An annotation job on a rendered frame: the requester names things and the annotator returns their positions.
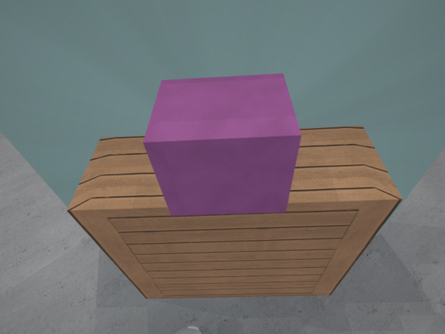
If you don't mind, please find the carton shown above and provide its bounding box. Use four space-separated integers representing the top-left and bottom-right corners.
143 73 302 216

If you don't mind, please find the pedestal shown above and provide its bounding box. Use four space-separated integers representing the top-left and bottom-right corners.
67 126 402 299

